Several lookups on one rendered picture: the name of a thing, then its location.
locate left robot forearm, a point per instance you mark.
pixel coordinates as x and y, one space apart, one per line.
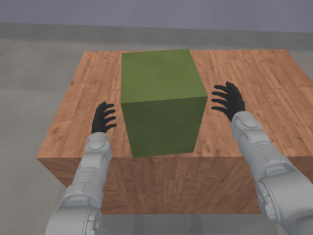
88 183

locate robot right hand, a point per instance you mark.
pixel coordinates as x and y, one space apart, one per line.
234 103

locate robot left hand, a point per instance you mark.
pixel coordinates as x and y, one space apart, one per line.
99 121

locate right robot forearm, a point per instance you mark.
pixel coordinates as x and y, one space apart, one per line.
260 153

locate carton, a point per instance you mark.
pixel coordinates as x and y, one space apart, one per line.
163 99

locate pedestal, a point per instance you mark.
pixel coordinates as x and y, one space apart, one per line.
215 178

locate robot right upper arm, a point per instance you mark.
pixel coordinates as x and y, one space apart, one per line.
287 199

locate robot left upper arm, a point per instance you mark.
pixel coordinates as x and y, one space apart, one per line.
76 220

